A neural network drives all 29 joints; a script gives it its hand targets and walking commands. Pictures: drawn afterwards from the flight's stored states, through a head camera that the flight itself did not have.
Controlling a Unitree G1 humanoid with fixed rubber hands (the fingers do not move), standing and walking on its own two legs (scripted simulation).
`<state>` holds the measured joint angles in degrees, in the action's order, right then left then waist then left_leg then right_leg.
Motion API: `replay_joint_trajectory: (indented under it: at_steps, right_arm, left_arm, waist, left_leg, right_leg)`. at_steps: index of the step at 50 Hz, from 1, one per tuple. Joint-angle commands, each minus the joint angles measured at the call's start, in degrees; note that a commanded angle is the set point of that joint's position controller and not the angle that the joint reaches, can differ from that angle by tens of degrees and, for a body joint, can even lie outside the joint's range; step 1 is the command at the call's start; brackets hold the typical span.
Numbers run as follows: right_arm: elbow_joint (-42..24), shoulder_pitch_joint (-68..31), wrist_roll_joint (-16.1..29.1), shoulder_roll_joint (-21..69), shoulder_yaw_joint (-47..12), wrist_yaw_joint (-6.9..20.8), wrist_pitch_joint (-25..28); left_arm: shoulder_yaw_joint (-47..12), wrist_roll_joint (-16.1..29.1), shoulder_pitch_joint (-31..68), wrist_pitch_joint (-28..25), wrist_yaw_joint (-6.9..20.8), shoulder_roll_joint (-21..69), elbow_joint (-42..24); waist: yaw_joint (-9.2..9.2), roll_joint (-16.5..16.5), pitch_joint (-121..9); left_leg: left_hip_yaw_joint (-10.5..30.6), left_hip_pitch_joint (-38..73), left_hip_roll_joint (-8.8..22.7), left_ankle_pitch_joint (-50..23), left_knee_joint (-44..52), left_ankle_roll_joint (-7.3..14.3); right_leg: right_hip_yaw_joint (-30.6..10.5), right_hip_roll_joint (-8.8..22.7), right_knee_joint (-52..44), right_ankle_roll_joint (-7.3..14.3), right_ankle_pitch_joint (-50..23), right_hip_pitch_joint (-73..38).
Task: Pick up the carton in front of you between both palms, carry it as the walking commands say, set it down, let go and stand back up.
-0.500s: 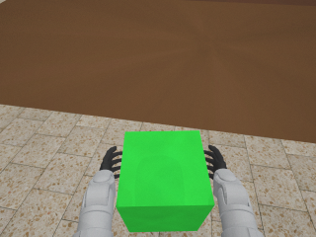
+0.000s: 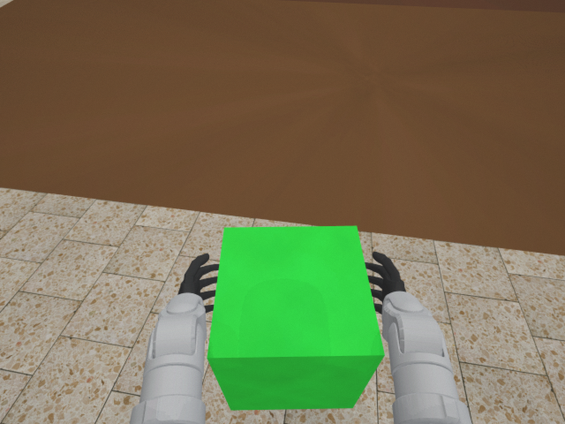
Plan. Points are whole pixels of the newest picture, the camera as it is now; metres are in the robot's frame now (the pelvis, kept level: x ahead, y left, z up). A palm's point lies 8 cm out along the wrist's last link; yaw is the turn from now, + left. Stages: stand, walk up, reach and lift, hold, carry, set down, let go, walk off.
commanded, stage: reach and lift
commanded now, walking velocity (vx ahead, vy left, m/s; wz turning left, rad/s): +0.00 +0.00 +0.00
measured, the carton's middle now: (291, 321) +0.31 +0.00 -0.04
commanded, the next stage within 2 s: hold in 0.50 s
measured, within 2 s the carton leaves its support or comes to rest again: neither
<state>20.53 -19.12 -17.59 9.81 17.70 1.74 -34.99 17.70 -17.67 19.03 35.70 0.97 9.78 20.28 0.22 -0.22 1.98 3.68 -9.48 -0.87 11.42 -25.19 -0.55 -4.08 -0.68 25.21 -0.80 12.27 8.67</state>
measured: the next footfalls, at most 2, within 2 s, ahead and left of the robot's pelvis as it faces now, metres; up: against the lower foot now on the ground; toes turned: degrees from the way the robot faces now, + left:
left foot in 1.90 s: +0.21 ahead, +0.09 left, +0.00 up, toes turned +9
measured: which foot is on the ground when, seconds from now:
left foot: down 0.00-1.00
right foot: down 0.00-1.00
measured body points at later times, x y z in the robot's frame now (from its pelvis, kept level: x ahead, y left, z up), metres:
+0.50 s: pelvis +0.02 +0.00 +0.01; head -0.01 +0.00 +0.45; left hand +0.32 +0.15 +0.03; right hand +0.32 -0.15 +0.03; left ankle +0.03 +0.13 -0.74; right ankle +0.02 -0.13 -0.74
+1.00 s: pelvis +0.00 +0.00 +0.00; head -0.04 +0.00 +0.45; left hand +0.30 +0.15 +0.04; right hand +0.30 -0.15 +0.05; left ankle +0.03 +0.13 -0.74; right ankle +0.02 -0.13 -0.74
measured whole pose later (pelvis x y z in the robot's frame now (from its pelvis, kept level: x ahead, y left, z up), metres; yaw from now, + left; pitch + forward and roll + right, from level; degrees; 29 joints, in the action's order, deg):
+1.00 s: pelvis +0.00 +0.00 +0.00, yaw +0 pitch -8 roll +0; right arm 13.0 -16.6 -15.8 9.1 13.7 1.3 -42.8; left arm 13.7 -15.9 16.4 43.4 0.6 9.0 12.7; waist 0.1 -0.2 3.1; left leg 3.8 -3.4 -0.8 10.1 -21.5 -0.6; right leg -4.1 -0.6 21.6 -0.7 11.0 2.6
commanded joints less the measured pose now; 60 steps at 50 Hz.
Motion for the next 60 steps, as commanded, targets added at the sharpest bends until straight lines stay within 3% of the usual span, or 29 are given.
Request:
replay_joint_trajectory:
  at_steps: [1, 14, 24, 30, 38, 50, 60]
  right_arm:
    - [0.2, -27.2, 12.3, 52.6, -31.2, 13.0, 0.8]
    - [-5.5, -20.9, 14.0, 51.7, -33.6, 12.2, -1.1]
    - [-7.9, -20.1, 14.6, 51.1, -34.4, 11.6, -2.6]
    - [-13.9, -18.6, 17.2, 51.0, -38.9, 11.1, -4.9]
    - [-11.0, -20.7, 15.3, 48.5, -34.9, 11.4, -6.9]
    - [-8.6, -25.8, 14.9, 49.8, -34.7, 12.0, -6.2]
    - [-9.3, -24.2, 15.0, 49.7, -34.6, 12.0, -6.4]
  left_arm:
    - [-32.1, 13.0, 27.9, -1.2, 13.2, 53.7, -0.6]
    - [-34.5, 14.8, 21.8, 0.6, 12.5, 52.2, -6.4]
    - [-35.0, 15.2, 21.2, 1.9, 12.3, 50.9, -8.9]
    - [-39.2, 17.8, 19.7, 4.1, 11.8, 50.5, -14.8]
    - [-35.3, 15.7, 21.7, 6.2, 11.9, 48.3, -12.0]
    - [-35.3, 15.7, 26.6, 5.8, 12.4, 50.4, -9.5]
    - [-35.3, 15.7, 24.8, 6.0, 12.2, 50.5, -10.1]
  waist:
    - [0.02, 0.6, -16.4]
    - [-0.03, 0.3, -16.2]
    - [-0.03, 0.0, -14.8]
    - [-0.03, 0.0, -17.4]
    - [-0.03, 0.1, -9.1]
    - [0.00, 0.3, -11.5]
    - [-0.03, 0.4, -12.6]
  left_leg:
    - [-0.2, 6.8, -4.4, -6.6, 4.4, 0.2]
    - [0.3, 10.0, -4.8, -14.4, 5.6, 0.0]
    - [0.3, 10.0, -4.9, -13.5, 6.2, 0.2]
    - [0.7, 12.4, -4.9, -17.3, 7.0, -0.1]
    - [-0.1, 9.1, -4.5, -4.9, 8.4, 0.4]
    - [-0.3, 9.0, -4.3, -2.6, 7.5, 0.2]
    - [-0.1, 10.3, -4.3, -6.9, 7.5, -0.1]
  right_leg:
    - [0.8, -4.9, -4.7, 0.9, -6.5, -3.2]
    - [0.2, -5.0, -6.2, 0.3, -14.1, -6.7]
    - [0.0, -4.8, -6.8, 0.1, -14.0, -7.4]
    - [-0.3, -4.7, -7.5, -0.3, -18.3, -10.2]
    - [0.4, -4.5, -8.8, 0.4, -5.4, -6.2]
    - [0.7, -4.4, -7.8, 0.7, -2.8, -5.7]
    - [0.7, -4.6, -7.9, 0.5, -6.9, -6.9]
